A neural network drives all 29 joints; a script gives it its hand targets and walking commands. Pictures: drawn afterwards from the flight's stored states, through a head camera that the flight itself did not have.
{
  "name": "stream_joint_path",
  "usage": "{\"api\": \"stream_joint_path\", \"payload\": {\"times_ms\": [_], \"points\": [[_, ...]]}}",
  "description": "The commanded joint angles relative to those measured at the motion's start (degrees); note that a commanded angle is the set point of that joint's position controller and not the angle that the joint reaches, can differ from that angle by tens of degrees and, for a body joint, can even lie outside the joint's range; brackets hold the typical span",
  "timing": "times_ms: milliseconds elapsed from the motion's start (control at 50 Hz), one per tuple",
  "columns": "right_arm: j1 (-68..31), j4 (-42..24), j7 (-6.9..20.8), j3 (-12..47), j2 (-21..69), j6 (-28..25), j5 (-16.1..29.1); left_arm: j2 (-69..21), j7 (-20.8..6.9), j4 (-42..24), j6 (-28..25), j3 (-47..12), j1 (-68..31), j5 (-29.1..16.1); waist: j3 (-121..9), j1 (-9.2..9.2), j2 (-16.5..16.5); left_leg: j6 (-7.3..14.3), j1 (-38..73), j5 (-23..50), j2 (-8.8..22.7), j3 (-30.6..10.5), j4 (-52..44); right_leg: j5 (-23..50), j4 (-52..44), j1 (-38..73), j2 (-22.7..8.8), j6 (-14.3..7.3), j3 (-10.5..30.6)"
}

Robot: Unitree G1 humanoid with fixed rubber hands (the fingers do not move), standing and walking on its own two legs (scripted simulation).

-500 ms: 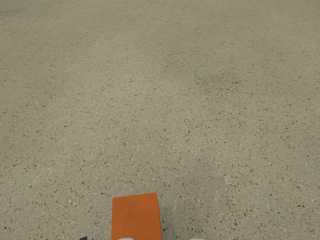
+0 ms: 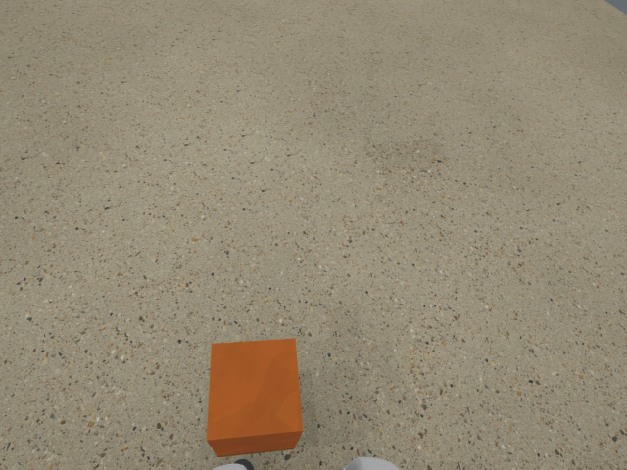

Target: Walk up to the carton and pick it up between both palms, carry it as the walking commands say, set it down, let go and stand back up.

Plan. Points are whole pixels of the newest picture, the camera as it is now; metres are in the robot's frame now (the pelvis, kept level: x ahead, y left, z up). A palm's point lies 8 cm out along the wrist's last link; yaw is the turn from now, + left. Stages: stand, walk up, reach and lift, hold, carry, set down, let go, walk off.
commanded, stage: walk up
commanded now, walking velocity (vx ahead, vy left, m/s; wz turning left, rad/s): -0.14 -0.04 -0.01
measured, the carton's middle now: (255, 399) +0.35 +0.08 -0.63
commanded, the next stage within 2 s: none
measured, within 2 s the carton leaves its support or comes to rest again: neither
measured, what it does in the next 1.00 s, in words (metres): walks backwards: right foot, then left foot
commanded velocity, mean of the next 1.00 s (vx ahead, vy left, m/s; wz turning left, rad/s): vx -0.11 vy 0.02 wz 0.04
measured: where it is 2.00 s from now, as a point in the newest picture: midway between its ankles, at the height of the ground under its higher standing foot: outside the picture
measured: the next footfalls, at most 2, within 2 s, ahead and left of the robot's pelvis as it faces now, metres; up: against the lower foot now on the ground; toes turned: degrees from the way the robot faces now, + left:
right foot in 0.18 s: -0.07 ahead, -0.14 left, +0.00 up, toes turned -5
left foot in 0.60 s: +0.01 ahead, +0.09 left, +0.00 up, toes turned +3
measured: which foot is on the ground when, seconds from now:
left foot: down 0.00-0.18, up 0.20-0.58, down 0.60-0.96, up 0.98-1.00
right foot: up 0.00-0.16, down 0.18-0.62, up 0.64-0.92, down 0.94-1.00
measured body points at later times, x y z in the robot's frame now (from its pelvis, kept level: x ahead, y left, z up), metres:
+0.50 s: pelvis -0.06 -0.04 +0.00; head -0.02 -0.07 +0.44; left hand -0.01 +0.20 -0.14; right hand -0.01 -0.29 -0.17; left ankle -0.08 +0.11 -0.69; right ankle -0.11 -0.13 -0.74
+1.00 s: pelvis -0.12 -0.04 -0.01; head -0.12 -0.05 +0.44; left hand -0.09 +0.21 -0.15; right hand -0.06 -0.29 -0.16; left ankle -0.04 +0.08 -0.73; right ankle -0.15 -0.12 -0.74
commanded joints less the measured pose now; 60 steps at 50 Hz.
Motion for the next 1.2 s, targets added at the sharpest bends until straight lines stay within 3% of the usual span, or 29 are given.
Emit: {"api": "stream_joint_path", "payload": {"times_ms": [0,100,120,160,180,200,240,320,340,360,400,480,540,580,620,640,660,720,740,780,800,880,900,940,1000,1040,1120,1160,1180], "points": [[2.5,-1.7,-0.4,-4.6,-10.2,0.2,-1.8,3.2,0.3,-2.0,-0.6,0.3,2.5,-0.6,-5.0,-0.81,19.4,6.3,5.4,-15.1,12.7,-16.3,-15.1,-2.3,-14.8,3.0,2.0,2.6,1.5],[1.1,-1.4,-0.2,-5.5,-11.2,1.8,-0.8,3.0,0.6,3.1,-2.5,0.5,13.2,-1.0,-5.7,3.23,13.2,3.9,2.4,-13.8,12.2,-13.7,-12.2,3.8,-35.7,17.3,3.0,0.3,-1.6],[2.2,-1.7,-0.1,-5.1,-8.5,1.7,-0.6,3.3,0.6,3.7,-3.0,0.3,14.1,-0.6,-5.6,3.90,7.5,1.0,-1.1,-14.9,8.6,-9.8,-5.0,5.4,-42.0,22.1,-2.0,-0.9,2.9],[-2.4,-3.6,0.0,-3.8,-4.4,2.0,-0.1,10.3,0.8,2.3,-3.8,0.2,8.3,0.0,4.2,4.45,-15.1,-2.0,-14.9,-23.3,-3.2,0.1,18.8,-2.3,-52.7,11.0,-23.2,-5.7,20.9],[-2.5,-3.4,-0.3,-4.2,-5.7,2.4,-0.2,10.4,0.9,0.0,-4.4,-0.4,2.6,-0.8,7.9,2.21,-8.9,-2.4,-12.1,-21.5,-5.1,-4.6,26.7,9.4,-50.7,3.9,-22.3,-5.4,19.0],[-2.3,-2.6,0.1,-4.8,-6.6,2.9,-0.1,8.6,1.0,-1.1,-4.2,-0.2,-0.9,-0.2,6.9,1.69,-9.2,-1.8,-4.8,-19.2,-6.2,-8.8,35.3,3.1,-50.8,-5.6,-19.8,-7.0,13.3],[1.4,-1.3,0.2,-5.1,-6.6,2.8,-0.7,7.1,1.0,-2.2,-4.8,-1.2,-5.3,-1.0,7.6,-0.59,-6.5,-1.9,-5.7,-15.1,-6.1,-8.7,39.6,13.8,-46.3,-1.7,-13.4,-3.8,7.8],[0.7,-0.9,1.5,-5.1,-5.8,3.0,-0.5,7.9,3.1,-1.5,-5.7,0.2,2.9,0.3,1.8,1.71,-2.3,-5.5,-16.7,-19.8,-2.6,-3.4,40.5,61.5,-34.8,23.7,-20.2,-8.2,7.2],[-0.4,-1.0,1.8,-4.8,-5.0,3.0,-1.0,8.3,3.6,-0.3,-6.2,0.6,7.8,0.3,-0.9,2.96,-2.1,-5.2,-17.7,-19.4,-3.7,-3.6,39.7,73.7,-31.6,29.5,-20.0,-5.8,7.3],[-2.2,-3.1,1.9,-4.7,-4.7,3.0,-0.7,7.5,3.5,0.7,-6.2,0.6,10.9,0.3,-3.9,4.14,-2.5,-5.4,-18.8,-19.3,-3.3,-5.3,38.4,73.0,-31.4,34.9,-20.6,-3.5,8.8],[-1.7,-3.0,1.3,-3.0,-2.6,1.5,0.7,2.4,2.6,1.1,-6.7,-1.2,7.9,0.2,-6.9,2.56,-10.8,-4.4,-12.4,-16.9,-2.0,-3.3,29.7,55.2,-34.5,33.7,-14.4,-5.9,3.1],[-4.8,-3.2,1.3,-1.8,-0.9,0.7,1.2,5.6,1.8,2.6,-6.0,-0.2,6.9,0.0,-3.9,3.50,-17.2,-3.2,-1.5,-17.7,-3.5,0.4,11.9,60.7,-31.7,23.3,-12.0,-6.2,2.3],[3.0,-1.2,0.3,-2.7,-4.5,-0.2,1.8,6.3,1.0,1.8,-5.5,0.7,6.3,-0.7,-8.6,0.37,-6.4,-2.3,9.6,5.3,0.3,-0.7,-3.0,53.5,-26.7,22.1,-11.7,-3.4,0.9],[3.3,-1.3,0.4,-3.7,-7.4,-0.9,0.1,0.4,0.8,0.9,-6.1,0.4,9.6,-0.7,-12.5,2.03,7.5,1.0,22.0,38.9,9.7,-9.5,1.9,24.3,-22.8,7.9,-5.8,-0.1,-1.3],[9.6,0.0,0.0,-3.9,-9.5,-0.4,-0.2,0.2,1.8,-0.1,-4.6,0.4,7.4,-1.2,-10.6,-1.22,17.1,10.9,16.9,50.0,16.8,-14.3,0.3,-12.5,-1.0,1.5,-0.7,1.7,0.3],[3.8,-0.8,0.0,-3.6,-8.6,0.6,-0.7,1.5,2.3,-0.5,-3.4,1.1,8.6,-1.5,-5.7,1.21,17.7,12.9,5.5,30.5,13.6,-9.5,-3.3,-12.6,3.9,4.3,-1.1,1.6,2.3],[1.3,-1.6,-0.6,-3.3,-6.4,0.7,-1.4,0.7,1.9,-0.9,-3.3,0.3,4.8,-1.1,-2.8,0.79,14.1,12.5,3.3,18.1,13.6,-12.9,-7.4,-10.5,2.4,1.2,0.2,1.7,1.4],[0.1,-3.1,-1.0,-2.1,-5.3,0.1,-1.2,0.8,1.1,-0.6,-3.2,0.1,4.2,-1.1,-5.1,-0.13,10.6,10.8,6.6,19.8,14.0,-12.5,-5.6,-8.7,-0.7,0.3,-1.1,1.8,3.3],[1.5,-0.8,-0.6,-1.7,-3.4,-0.2,-1.7,-0.7,1.0,0.1,-3.8,-0.7,6.5,-0.8,-10.1,0.23,8.8,8.8,6.5,-8.2,11.4,-13.9,-10.6,-6.4,-9.5,4.1,-2.7,0.7,3.6],[0.8,-0.7,-0.9,-2.1,-5.0,0.3,-1.6,-0.4,0.2,0.6,-3.3,-0.6,7.1,-0.3,-5.3,-0.27,12.7,7.6,2.2,-20.7,11.5,-17.2,-14.2,-7.5,-14.9,5.6,-0.1,1.5,0.9],[0.2,-0.9,-0.7,-2.9,-7.2,0.5,-1.6,-0.3,0.4,0.0,-3.5,-0.6,6.6,0.0,-2.6,0.49,16.1,7.4,-2.6,-21.4,11.4,-17.8,-16.6,-3.4,-15.2,8.1,-1.0,0.9,0.8],[-1.4,-0.5,-0.5,-3.2,-8.1,1.1,-0.4,0.5,0.6,4.3,-4.5,-0.9,16.8,-1.0,-4.6,5.49,7.8,4.4,-2.4,-20.0,10.1,-14.2,-12.4,6.8,-32.1,18.2,-0.4,-1.2,-2.5],[-2.6,-1.8,-0.1,-3.2,-7.2,1.2,-0.3,2.2,0.3,5.3,-4.7,-0.7,18.4,-0.2,-4.4,6.16,6.0,2.1,-3.4,-20.2,5.3,-7.1,-7.0,2.3,-37.9,19.4,-4.4,-2.6,2.1],[-4.3,-3.3,0.5,-2.4,-3.8,1.1,0.2,7.0,0.8,3.1,-4.8,-0.5,12.5,0.5,2.8,5.96,-15.3,-0.5,-10.5,-20.4,-4.2,2.2,15.3,-21.3,-56.1,7.7,-21.2,-7.1,20.9],[0.6,-1.3,1.4,-3.4,-4.8,2.3,-1.1,7.0,1.7,-1.9,-5.4,-0.5,-0.9,0.0,8.0,-0.43,-6.2,-0.4,-6.3,-15.2,-4.9,-5.0,37.3,-8.3,-52.4,-2.0,-18.8,-6.9,12.8],[-0.4,-1.2,2.4,-4.1,-5.1,2.8,-1.7,8.6,2.6,-0.8,-5.6,0.7,5.1,0.2,7.6,1.88,1.9,-1.2,-17.4,-12.3,-2.3,-7.3,41.3,-9.9,-52.0,7.8,-21.8,-3.4,13.9],[-2.4,-1.9,2.5,-4.1,-3.8,2.5,-1.2,6.4,3.3,-1.7,-7.0,0.1,9.6,0.6,5.0,3.74,-2.0,-4.7,-16.7,-13.0,-0.5,-4.0,42.3,25.8,-45.3,18.9,-21.3,-7.3,8.8],[-4.3,-2.7,2.6,-3.3,-3.6,1.8,-1.3,6.6,2.8,0.1,-8.0,0.8,14.9,0.5,0.1,5.18,-3.6,-3.3,-18.9,-13.1,-1.3,-3.9,37.5,25.2,-44.4,29.2,-19.6,-6.0,10.1],[-3.0,-2.9,2.5,-3.6,-3.6,1.9,-1.1,6.7,3.2,0.0,-8.1,0.5,14.3,0.1,0.0,4.96,-5.7,-3.9,-18.2,-14.0,-2.5,-3.5,37.1,42.0,-41.1,29.8,-19.7,-6.0,8.8]]}}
